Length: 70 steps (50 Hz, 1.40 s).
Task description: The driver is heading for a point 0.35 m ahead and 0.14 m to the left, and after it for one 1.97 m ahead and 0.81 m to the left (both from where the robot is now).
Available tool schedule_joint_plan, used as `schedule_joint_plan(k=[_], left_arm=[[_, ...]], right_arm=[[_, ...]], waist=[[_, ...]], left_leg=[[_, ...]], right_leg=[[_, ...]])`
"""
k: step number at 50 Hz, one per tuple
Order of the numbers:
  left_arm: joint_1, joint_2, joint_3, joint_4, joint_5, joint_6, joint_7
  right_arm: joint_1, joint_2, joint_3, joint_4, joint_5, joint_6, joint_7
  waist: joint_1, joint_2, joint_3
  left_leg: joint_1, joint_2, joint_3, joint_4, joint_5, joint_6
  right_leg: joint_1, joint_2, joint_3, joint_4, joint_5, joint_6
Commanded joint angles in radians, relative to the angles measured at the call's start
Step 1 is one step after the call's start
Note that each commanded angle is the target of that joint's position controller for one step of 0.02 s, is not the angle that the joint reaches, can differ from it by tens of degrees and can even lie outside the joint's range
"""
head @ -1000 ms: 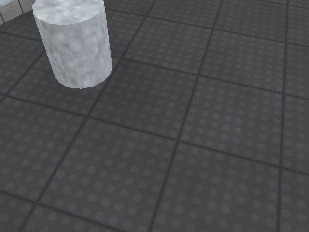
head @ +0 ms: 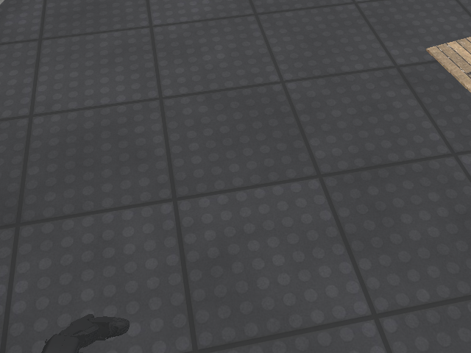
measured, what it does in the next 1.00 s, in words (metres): walks ahead, turning left: left foot, then right foot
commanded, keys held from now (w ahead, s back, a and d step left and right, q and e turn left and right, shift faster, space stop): w+q+shift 0.22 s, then q+shift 0.46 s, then shift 0.08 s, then w+shift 0.24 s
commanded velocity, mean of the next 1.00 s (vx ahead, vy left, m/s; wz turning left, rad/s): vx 0.54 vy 0.00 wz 0.64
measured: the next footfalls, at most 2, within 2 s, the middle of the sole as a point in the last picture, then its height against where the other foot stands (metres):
left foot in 0.38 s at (196, 304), level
right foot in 0.76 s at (221, 232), level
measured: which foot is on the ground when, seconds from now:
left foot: up 0.00-0.36, down 0.38-0.76, up 0.78-1.00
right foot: down 0.00-0.38, up 0.40-0.74, down 0.76-1.00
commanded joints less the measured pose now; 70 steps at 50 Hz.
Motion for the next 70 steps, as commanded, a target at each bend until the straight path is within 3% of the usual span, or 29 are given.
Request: schedule_joint_plan(k=[1,2,5,12,14,17,18,19,20,21,22,24,26,31,37,39,40,41,43,47,48,51,55,56,57,58,59,62,70], left_arm=[[0.357,0.202,0.096,0.078,-0.011,0.002,0.022],[0.326,0.149,0.088,0.097,-0.006,-0.010,0.019],[0.316,0.063,0.064,0.140,-0.018,-0.045,0.018],[0.339,0.059,0.054,0.188,-0.047,-0.080,0.013],[0.366,0.100,0.054,0.186,-0.056,-0.087,0.036],[0.350,0.189,0.075,0.164,-0.071,-0.065,0.073],[0.264,0.292,0.098,0.115,-0.075,-0.040,0.087],[0.149,0.240,0.097,0.093,-0.081,-0.028,0.077],[0.312,0.062,0.046,0.036,-0.025,-0.050,0.056],[0.403,0.103,0.042,0.003,-0.068,-0.066,0.044],[0.318,0.171,0.055,-0.028,-0.077,-0.069,0.039],[0.264,0.157,0.067,-0.031,-0.051,-0.042,0.049],[0.266,0.171,0.079,-0.049,-0.044,-0.008,0.058],[0.123,0.069,0.058,-0.107,-0.048,0.006,0.070],[0.099,0.124,0.090,-0.102,-0.053,0.001,0.048],[0.117,0.150,0.093,-0.117,-0.023,0.003,0.050],[0.162,0.212,0.112,-0.105,-0.013,0.017,0.051],[0.163,0.181,0.117,-0.118,-0.037,0.018,0.049],[0.181,0.149,0.104,-0.111,-0.052,0.026,0.048],[0.239,0.165,0.110,-0.078,-0.059,0.012,0.039],[0.284,0.170,0.110,-0.043,-0.009,0.029,0.024],[0.233,0.185,0.123,-0.052,-0.031,0.046,0.000],[0.249,0.136,0.115,-0.043,-0.041,0.062,0.002],[0.192,0.073,0.096,-0.074,-0.037,0.050,0.004],[0.133,-0.011,0.066,-0.140,-0.052,0.028,0.000],[0.061,0.075,0.081,-0.176,-0.026,0.019,0.004],[0.058,0.102,0.091,-0.169,-0.023,0.016,-0.002],[0.148,0.124,0.094,-0.119,-0.006,0.025,-0.032],[-0.059,0.080,0.065,-0.162,-0.032,0.041,-0.060]], right_arm=[[-0.124,-0.154,-0.029,-0.149,0.020,-0.024,-0.009],[-0.147,-0.126,-0.021,-0.148,0.015,-0.022,-0.003],[-0.114,-0.068,-0.015,-0.124,-0.018,0.034,0.028],[-0.447,-0.021,0.009,-0.253,-0.009,0.043,0.070],[-0.448,-0.016,0.013,-0.244,-0.013,0.033,0.083],[-0.162,-0.095,-0.017,-0.161,-0.050,0.028,0.079],[-0.050,-0.215,-0.083,-0.177,0.041,0.023,0.070],[0.075,-0.264,-0.102,-0.150,0.065,0.032,0.040],[-0.048,-0.314,-0.082,-0.176,-0.001,0.028,0.025],[-0.078,-0.321,-0.093,-0.250,-0.063,0.017,0.029],[-0.181,-0.306,-0.106,-0.308,-0.032,0.018,0.032],[-0.328,-0.203,-0.078,-0.345,0.029,0.017,0.027],[-0.361,-0.203,-0.083,-0.368,0.015,0.020,0.017],[-0.340,-0.225,-0.107,-0.364,0.041,0.084,-0.039],[-0.366,-0.137,-0.090,-0.403,0.029,0.114,-0.055],[-0.255,-0.023,-0.052,-0.390,0.007,0.109,-0.045],[-0.112,-0.083,-0.058,-0.407,0.022,0.101,-0.025],[-0.161,-0.150,-0.068,-0.388,0.035,0.090,-0.015],[-0.256,-0.180,-0.077,-0.370,0.008,0.089,-0.016],[-0.298,-0.107,-0.049,-0.379,-0.004,0.045,-0.007],[-0.335,-0.116,-0.039,-0.398,-0.083,0.065,0.035],[-0.301,-0.095,-0.030,-0.391,-0.031,0.072,0.064],[-0.174,-0.104,-0.026,-0.343,-0.028,0.044,0.016],[-0.046,-0.140,-0.035,-0.315,-0.032,0.028,0.005],[-0.012,-0.261,-0.063,-0.326,-0.038,0.023,-0.003],[-0.026,-0.282,-0.084,-0.320,-0.036,0.022,-0.011],[-0.068,-0.233,-0.071,-0.320,-0.029,0.019,-0.007],[-0.114,-0.171,-0.051,-0.310,-0.026,0.004,0.001],[-0.056,-0.180,-0.059,-0.214,-0.007,-0.025,0.012]], waist=[[0.180,-0.044,-0.221],[0.141,0.027,-0.109],[0.047,-0.022,-0.015],[0.048,-0.008,0.133],[0.051,0.011,0.072],[-0.079,-0.078,-0.080],[-0.179,-0.159,-0.193],[-0.266,0.070,-0.187],[-0.042,0.321,-0.239],[-0.042,0.191,-0.564],[-0.025,-0.001,-0.466],[0.090,-0.190,-0.177],[0.128,-0.120,-0.072],[0.091,0.004,-0.214],[0.086,0.154,-0.204],[0.040,-0.074,-0.254],[-0.033,-0.288,-0.307],[0.026,-0.233,-0.251],[0.065,-0.108,-0.169],[0.079,-0.120,-0.086],[0.091,-0.076,-0.086],[0.064,-0.218,-0.076],[-0.008,-0.063,-0.057],[-0.076,0.067,-0.080],[-0.089,0.268,-0.097],[-0.084,0.098,-0.027],[-0.044,0.039,-0.002],[0.022,0.100,-0.006],[-0.007,0.083,0.093]], left_leg=[[-0.790,0.035,-0.102,0.553,0.085,0.052],[-0.746,0.073,-0.096,0.469,0.116,0.056],[-0.615,0.131,-0.110,0.365,0.127,0.038],[-0.642,0.082,0.101,-0.075,0.489,0.042],[-0.515,-0.016,0.196,-0.217,0.608,0.051],[-0.166,-0.129,0.203,-0.289,0.545,0.095],[0.043,-0.080,0.062,-0.271,0.585,0.116],[0.187,-0.007,-0.015,-0.467,0.784,0.167],[0.363,0.164,-0.341,-0.295,1.344,0.268],[0.517,0.355,-0.688,-0.395,1.104,0.476],[0.348,0.300,-0.693,-0.509,0.843,0.440],[-0.031,0.205,-0.582,-0.625,0.554,0.355],[-0.305,0.150,-0.504,-0.642,0.741,0.350],[-0.383,-0.045,-0.326,-0.506,0.832,0.173],[-0.300,-0.044,-0.451,-0.353,0.355,0.071],[-0.491,-0.177,-0.283,0.003,-0.240,0.004],[-0.641,-0.166,-0.221,0.149,-0.341,-0.026],[-0.759,-0.074,-0.183,0.250,-0.210,-0.048],[-0.753,-0.040,-0.098,0.317,-0.100,-0.073],[-0.619,-0.002,-0.013,0.163,0.016,-0.046],[-0.555,-0.028,-0.003,0.085,-0.006,-0.038],[-0.356,-0.039,0.033,-0.201,-0.047,-0.024],[0.007,-0.057,0.083,-0.475,0.089,0.014],[0.167,0.086,-0.114,-0.546,-0.071,0.044],[0.218,0.364,-0.574,-0.739,-0.467,0.116],[0.113,0.441,-0.736,-0.770,-0.527,0.198],[0.091,0.387,-0.662,-0.747,-0.455,0.193],[-0.015,0.248,-0.424,-0.800,-0.294,0.160],[-0.096,0.204,-0.144,-0.922,0.168,0.131]], right_leg=[[0.839,-0.392,0.691,-0.366,-0.363,-0.167],[0.661,-0.358,0.564,-0.401,-0.220,-0.139],[0.401,-0.290,0.336,-0.497,-0.122,-0.069],[0.345,-0.144,-0.136,-0.569,0.520,0.061],[0.423,-0.146,-0.168,-0.474,0.884,0.093],[0.428,-0.202,-0.143,-0.031,1.130,0.138],[0.369,-0.195,-0.073,0.192,1.109,0.181],[0.240,-0.013,-0.112,0.671,0.391,0.244],[-0.087,0.079,0.038,1.018,-0.503,0.250],[-0.157,0.074,0.293,1.161,-0.482,0.251],[-0.147,0.034,0.301,1.029,-0.405,0.198],[-0.145,-0.038,0.252,0.841,-0.340,0.170],[-0.040,-0.063,0.254,0.691,-0.339,0.207],[0.154,0.041,0.190,0.120,-0.024,0.243],[0.270,0.012,0.258,-0.225,0.209,0.196],[0.532,-0.271,0.497,-0.261,0.407,0.045],[0.601,-0.458,0.848,-0.335,0.013,-0.138],[0.581,-0.410,0.938,-0.413,-0.563,-0.158],[0.458,-0.304,0.737,-0.408,-0.597,-0.044],[0.265,-0.191,0.515,-0.470,-0.460,-0.025],[0.216,-0.170,0.466,-0.492,-0.450,-0.031],[0.136,-0.148,0.377,-0.502,-0.398,-0.029],[-0.066,-0.128,0.333,-0.308,-0.439,-0.002],[-0.231,-0.057,0.260,-0.064,-0.420,0.037],[-0.430,0.026,0.109,0.232,-0.373,0.084],[-0.518,-0.060,0.176,0.327,-0.237,0.084],[-0.514,-0.097,0.185,0.362,-0.150,0.090],[-0.382,-0.121,0.142,0.353,-0.081,0.119],[-0.100,-0.112,0.045,0.007,0.149,0.084]])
